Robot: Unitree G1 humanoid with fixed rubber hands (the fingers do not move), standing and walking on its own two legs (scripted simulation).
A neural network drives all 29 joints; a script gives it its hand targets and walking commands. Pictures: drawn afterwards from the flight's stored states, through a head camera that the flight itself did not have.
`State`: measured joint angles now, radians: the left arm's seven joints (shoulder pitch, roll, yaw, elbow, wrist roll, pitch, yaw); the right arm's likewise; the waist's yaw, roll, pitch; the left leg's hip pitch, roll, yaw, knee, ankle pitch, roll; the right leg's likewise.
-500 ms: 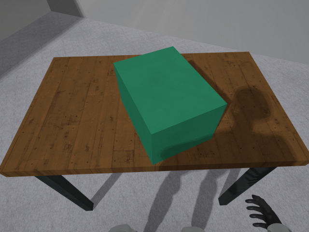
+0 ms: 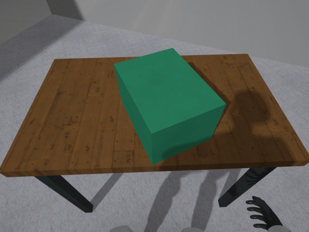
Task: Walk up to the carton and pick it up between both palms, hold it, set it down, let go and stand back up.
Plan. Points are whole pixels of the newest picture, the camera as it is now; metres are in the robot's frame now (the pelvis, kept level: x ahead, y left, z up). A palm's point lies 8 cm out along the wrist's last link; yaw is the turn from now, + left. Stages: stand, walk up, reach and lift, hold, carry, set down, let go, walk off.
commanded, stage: reach and lift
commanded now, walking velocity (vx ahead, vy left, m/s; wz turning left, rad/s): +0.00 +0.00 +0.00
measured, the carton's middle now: (163, 102) +0.45 -0.03 +0.05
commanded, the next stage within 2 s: none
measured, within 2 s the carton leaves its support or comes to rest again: neither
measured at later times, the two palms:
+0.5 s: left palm (57, 219) +0.16 +0.25 -0.04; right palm (280, 217) +0.15 -0.31 -0.06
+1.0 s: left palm (67, 212) +0.16 +0.21 +0.01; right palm (279, 206) +0.16 -0.29 -0.02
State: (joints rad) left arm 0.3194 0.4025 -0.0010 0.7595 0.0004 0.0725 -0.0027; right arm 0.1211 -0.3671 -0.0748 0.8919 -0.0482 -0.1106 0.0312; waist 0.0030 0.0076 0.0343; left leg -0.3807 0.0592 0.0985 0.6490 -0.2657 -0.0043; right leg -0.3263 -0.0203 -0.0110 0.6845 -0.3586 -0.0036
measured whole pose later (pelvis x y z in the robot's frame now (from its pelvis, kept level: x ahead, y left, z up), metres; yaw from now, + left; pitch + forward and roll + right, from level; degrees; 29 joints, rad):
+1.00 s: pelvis -0.01 -0.01 +0.02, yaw +2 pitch +2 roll +0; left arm 0.32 0.18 -0.06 0.00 -0.03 0.27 0.18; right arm 0.25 -0.38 -0.14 0.55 0.16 -0.14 0.32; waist 0.03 -0.01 -0.02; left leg -0.33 0.06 0.06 0.39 -0.10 -0.02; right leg -0.26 0.00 -0.06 0.43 -0.21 -0.02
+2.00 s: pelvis +0.00 -0.02 +0.02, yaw +2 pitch +3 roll +0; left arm 0.30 -0.01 -0.16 -0.37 -0.03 0.40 0.35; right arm -0.02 -0.51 -0.09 0.41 0.39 -0.04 0.33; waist 0.04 0.00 -0.05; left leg -0.33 0.07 0.05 0.38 -0.11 -0.04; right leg -0.26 0.01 -0.06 0.42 -0.22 -0.04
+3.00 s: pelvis +0.00 -0.03 +0.02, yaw +1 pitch +4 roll +0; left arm -0.28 -0.01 -0.01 -0.21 -0.03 0.79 0.35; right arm -0.62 -0.52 -0.01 0.65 0.41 0.27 0.18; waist 0.12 0.04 -0.05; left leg -0.33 0.09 0.05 0.35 -0.09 -0.05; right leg -0.26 0.03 -0.06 0.38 -0.19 -0.05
